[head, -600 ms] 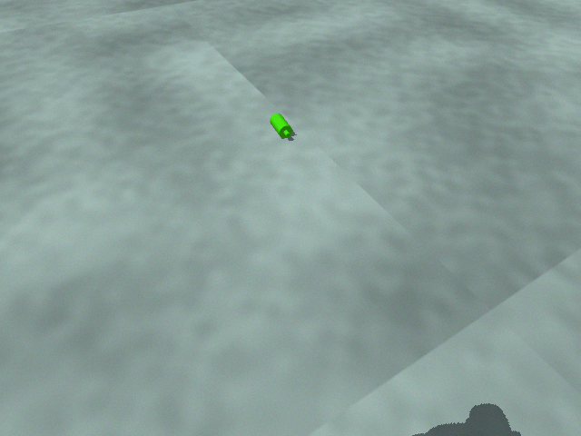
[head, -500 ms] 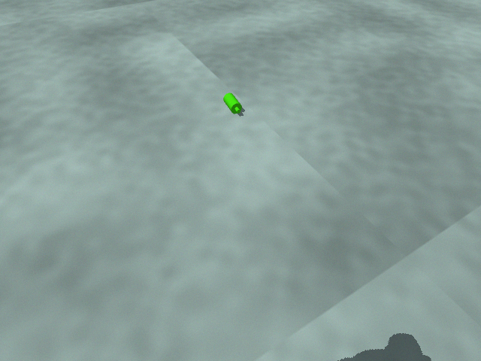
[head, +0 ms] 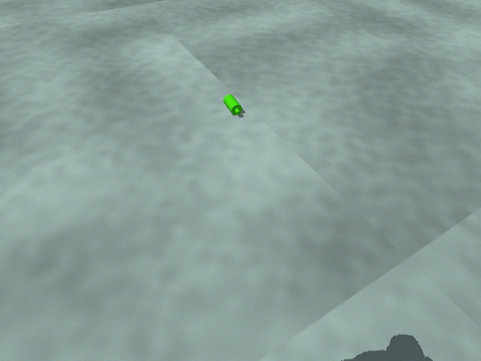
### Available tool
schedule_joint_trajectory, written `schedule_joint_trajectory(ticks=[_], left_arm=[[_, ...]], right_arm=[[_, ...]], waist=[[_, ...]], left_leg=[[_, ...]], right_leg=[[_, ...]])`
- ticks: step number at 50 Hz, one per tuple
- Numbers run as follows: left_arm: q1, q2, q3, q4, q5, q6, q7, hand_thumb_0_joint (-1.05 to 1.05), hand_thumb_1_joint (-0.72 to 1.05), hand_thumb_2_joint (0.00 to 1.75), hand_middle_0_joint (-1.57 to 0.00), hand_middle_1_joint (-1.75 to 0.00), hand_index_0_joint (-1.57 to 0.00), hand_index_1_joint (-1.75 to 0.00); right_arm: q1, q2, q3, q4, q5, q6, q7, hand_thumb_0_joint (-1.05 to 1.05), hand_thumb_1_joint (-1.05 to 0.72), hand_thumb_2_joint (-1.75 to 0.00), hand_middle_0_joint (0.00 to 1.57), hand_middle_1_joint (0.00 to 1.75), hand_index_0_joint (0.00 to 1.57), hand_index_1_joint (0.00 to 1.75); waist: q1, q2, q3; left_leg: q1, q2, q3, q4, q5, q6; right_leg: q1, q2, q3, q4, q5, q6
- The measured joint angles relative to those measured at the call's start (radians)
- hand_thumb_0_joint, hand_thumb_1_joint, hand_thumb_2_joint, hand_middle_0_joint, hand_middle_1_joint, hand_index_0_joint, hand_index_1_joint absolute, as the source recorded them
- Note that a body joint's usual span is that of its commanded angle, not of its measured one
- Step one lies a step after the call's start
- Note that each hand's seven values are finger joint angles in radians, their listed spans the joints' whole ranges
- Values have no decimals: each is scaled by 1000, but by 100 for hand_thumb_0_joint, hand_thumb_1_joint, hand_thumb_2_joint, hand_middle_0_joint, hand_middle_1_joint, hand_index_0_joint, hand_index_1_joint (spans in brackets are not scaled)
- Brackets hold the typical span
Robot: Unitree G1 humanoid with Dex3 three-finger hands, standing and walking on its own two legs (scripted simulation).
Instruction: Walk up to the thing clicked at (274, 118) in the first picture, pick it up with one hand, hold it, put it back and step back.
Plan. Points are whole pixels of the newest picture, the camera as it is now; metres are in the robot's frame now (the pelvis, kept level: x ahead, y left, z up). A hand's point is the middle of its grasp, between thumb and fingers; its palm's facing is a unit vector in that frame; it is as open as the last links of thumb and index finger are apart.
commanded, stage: stand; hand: left
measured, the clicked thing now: (233, 106) +1.91 +0.01 -0.74
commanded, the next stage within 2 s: walk up in 0.52 s
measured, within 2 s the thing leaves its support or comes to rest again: neither
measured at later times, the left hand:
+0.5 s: hand out of the picture +0.08 +0.25 -0.16, palm faces -0.03 -0.94 -0.34, open 7.4 cm
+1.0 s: hand (132, 294) +0.29 +0.23 -0.13, palm faces -0.29 -0.80 -0.52, open 7.4 cm
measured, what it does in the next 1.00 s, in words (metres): walks ahead, turning right: right foot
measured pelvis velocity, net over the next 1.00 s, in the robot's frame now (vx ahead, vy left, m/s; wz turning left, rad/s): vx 0.13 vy -0.04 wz -0.35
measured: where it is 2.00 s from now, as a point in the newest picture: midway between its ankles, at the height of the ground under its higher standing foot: (247, 265)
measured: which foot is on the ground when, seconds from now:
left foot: down 0.00-0.88, up 0.90-1.00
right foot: down 0.00-0.64, up 0.66-0.84, down 0.86-1.00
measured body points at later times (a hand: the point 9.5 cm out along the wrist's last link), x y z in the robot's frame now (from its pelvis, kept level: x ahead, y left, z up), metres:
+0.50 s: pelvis +0.00 +0.00 +0.00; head +0.01 +0.00 +0.45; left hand +0.08 +0.30 -0.13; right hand +0.08 -0.30 -0.13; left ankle +0.00 +0.13 -0.75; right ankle -0.01 -0.12 -0.75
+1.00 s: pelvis +0.13 -0.04 -0.03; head +0.12 -0.08 +0.42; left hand +0.31 +0.27 -0.09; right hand +0.12 -0.39 -0.15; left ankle +0.14 +0.10 -0.69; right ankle +0.09 -0.17 -0.75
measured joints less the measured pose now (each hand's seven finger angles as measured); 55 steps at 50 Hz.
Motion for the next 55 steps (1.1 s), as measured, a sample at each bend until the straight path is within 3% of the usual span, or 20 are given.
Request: schedule_joint_trajectory(ticks=[26, 30, 32, 34, 37, 40, 43, 45, 48, 51, 55], left_arm=[[11, 3, 1, 0, 1, 1, -1, 0, 90, 90, -20, -30, -20, -30], [100, 12, 38, -64, 10, -5, -42, 0, 90, 90, -20, -30, -20, -30], [135, 26, 48, -68, 12, 2, -49, 0, 90, 90, -20, -30, -20, -30], [151, 35, 52, -65, 12, 15, -47, 1, 90, 90, -20, -30, -20, -30], [149, 65, 56, -73, 4, 14, -57, 1, 90, 90, -20, -30, -20, -30], [142, 94, 67, -106, -7, -5, -73, 1, 90, 90, -20, -30, -20, -30], [149, 132, 82, -147, -8, -36, -71, 1, 90, 90, -20, -30, -20, -30], [143, 143, 96, -177, -1, -64, -48, 1, 90, 90, -20, -30, -20, -30], [173, 125, 84, -211, -11, -78, -14, 0, 91, 90, -20, -30, -20, -30], [216, 94, 58, -215, -20, -80, 3, 0, 90, 90, -20, -30, -20, -30], [262, 67, 38, -205, -15, -86, 5, 0, 90, 90, -20, -30, -20, -30]], right_arm=[[6, -1, 1, 0, 0, 0, 0, 1, -90, -90, 20, 30, 20, 30], [7, -29, -50, -102, -31, -1, 60, 1, -90, -90, 20, 30, 21, 30], [8, -44, -71, -160, -35, -17, 75, 1, -90, -90, 21, 30, 21, 30], [16, -61, -89, -210, -38, -30, 78, 1, -90, -90, 21, 30, 21, 30], [43, -74, -104, -240, -39, -34, 79, 0, -90, -90, 21, 30, 21, 30], [77, -104, -110, -238, -48, -22, 93, 1, -90, -90, 20, 30, 20, 30], [102, -130, -113, -246, -54, -4, 106, 1, -90, -90, 20, 30, 20, 30], [111, -142, -117, -245, -49, 15, 104, 1, -90, -90, 20, 30, 20, 30], [89, -145, -101, -238, -43, 43, 112, 1, -90, -90, 20, 30, 20, 30], [60, -142, -83, -270, -41, 35, 121, 1, -90, -90, 20, 30, 20, 30], [36, -140, -79, -344, -39, 26, 153, 1, -90, -90, 20, 30, 20, 30]], waist=[[1, 0, 2], [11, 8, -25], [-2, 7, -34], [-16, 26, -40], [-33, 30, -35], [-35, 46, -29], [-34, 60, -27], [-29, 94, -15], [-6, 121, -12], [1, 141, -7], [9, 141, -4]], left_leg=[[10, 3, 4, -9, -1, -1], [-68, -6, 49, 163, -271, 46], [-71, -15, 74, 158, -230, 59], [-59, 7, 118, 129, -118, 54], [-8, 21, 168, 103, -140, 37], [50, 41, 204, 106, -189, 25], [62, 79, 235, 231, -301, 20], [-32, 114, 143, 494, -374, 33], [-212, 66, -4, 791, -326, 15], [-363, 84, -34, 805, -209, 6], [-494, 117, -54, 656, -71, -2]], right_leg=[[7, 3, 4, -7, 0, -2], [-91, 20, 88, 128, -108, -21], [-139, 19, 120, 193, -132, -6], [-224, 1, 62, 350, -203, -8], [-312, -54, -5, 482, -231, -12], [-326, -103, -51, 444, -198, -12], [-288, -118, -101, 342, -104, -16], [-285, -84, -123, 403, -118, -9], [-233, -43, -111, 385, -155, -14], [-140, -19, -85, 279, -134, 3], [-55, -17, -21, 188, -134, 18]])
